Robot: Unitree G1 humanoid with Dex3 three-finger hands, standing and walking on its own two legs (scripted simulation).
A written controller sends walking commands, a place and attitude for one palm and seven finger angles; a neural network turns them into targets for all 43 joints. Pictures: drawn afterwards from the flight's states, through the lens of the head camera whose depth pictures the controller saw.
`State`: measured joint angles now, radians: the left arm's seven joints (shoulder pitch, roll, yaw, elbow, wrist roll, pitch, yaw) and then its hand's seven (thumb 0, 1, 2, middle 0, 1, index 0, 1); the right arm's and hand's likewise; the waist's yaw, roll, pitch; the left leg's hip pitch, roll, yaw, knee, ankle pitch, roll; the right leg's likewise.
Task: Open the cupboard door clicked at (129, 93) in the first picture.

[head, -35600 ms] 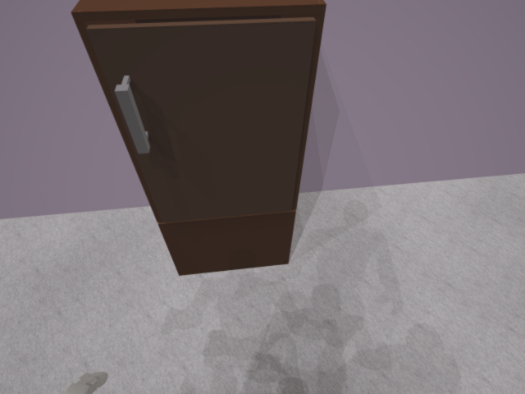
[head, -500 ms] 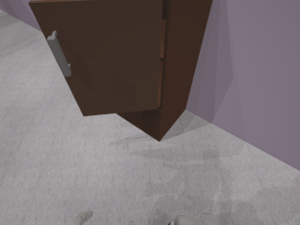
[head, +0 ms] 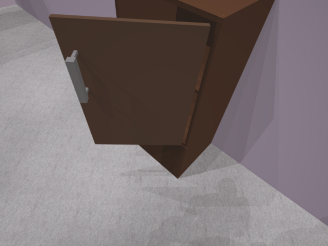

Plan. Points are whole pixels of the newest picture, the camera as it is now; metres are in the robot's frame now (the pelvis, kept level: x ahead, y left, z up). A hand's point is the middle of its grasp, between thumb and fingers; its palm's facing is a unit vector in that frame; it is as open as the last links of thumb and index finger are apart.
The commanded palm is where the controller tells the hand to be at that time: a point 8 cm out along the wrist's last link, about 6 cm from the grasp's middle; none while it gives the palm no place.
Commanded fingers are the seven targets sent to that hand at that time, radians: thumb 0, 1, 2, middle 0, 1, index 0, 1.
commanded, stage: come to a stop and stand still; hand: left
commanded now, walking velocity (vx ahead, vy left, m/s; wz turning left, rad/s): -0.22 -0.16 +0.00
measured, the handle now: (79, 77) +0.55 +0.32 +0.07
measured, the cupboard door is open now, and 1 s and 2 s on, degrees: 44 44 44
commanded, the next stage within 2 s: look again from close up in 0.86 s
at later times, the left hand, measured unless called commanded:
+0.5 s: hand out of the picture +0.01 +0.12 -0.16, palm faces -0.01 -0.97 -0.25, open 7.4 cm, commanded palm none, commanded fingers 0.00 0.90 0.90 -0.20 -0.30 -0.20 -0.30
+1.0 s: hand out of the picture -0.07 +0.09 -0.17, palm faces +0.03 -0.98 -0.19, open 7.4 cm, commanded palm none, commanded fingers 0.00 0.90 0.90 -0.20 -0.30 -0.20 -0.30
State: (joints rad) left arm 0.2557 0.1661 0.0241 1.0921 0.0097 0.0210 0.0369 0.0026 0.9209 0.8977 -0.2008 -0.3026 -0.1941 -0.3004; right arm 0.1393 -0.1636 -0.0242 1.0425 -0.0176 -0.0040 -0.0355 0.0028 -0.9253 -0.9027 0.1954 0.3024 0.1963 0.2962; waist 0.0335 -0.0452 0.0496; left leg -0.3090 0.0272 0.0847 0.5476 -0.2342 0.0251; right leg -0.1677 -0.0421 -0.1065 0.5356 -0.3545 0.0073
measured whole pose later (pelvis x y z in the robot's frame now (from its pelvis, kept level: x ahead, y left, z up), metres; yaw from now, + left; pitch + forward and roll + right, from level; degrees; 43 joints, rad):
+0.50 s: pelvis -0.04 -0.07 +0.01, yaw -1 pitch +0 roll +2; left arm 0.21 0.16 0.02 1.03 0.02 0.01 0.03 0.01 0.92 0.90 -0.20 -0.30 -0.20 -0.30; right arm 0.22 -0.21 -0.06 1.08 -0.02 0.06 -0.02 0.00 -0.91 -0.90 0.20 0.30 0.20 0.30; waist -0.03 0.01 0.05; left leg -0.34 0.02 0.04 0.75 -0.42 -0.03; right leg -0.19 -0.01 -0.06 0.51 -0.32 -0.05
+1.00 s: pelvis -0.06 -0.08 +0.01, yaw -1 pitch -1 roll +0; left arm 0.28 0.13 0.00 1.14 0.01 -0.02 0.04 0.01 0.92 0.90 -0.20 -0.30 -0.19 -0.30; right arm 0.27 -0.14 0.00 1.14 -0.02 0.01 -0.03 0.00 -0.91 -0.90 0.20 0.30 0.20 0.30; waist 0.00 0.01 0.05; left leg -0.19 0.05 0.03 0.48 -0.26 -0.02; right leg -0.14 0.04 -0.08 0.39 -0.23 -0.06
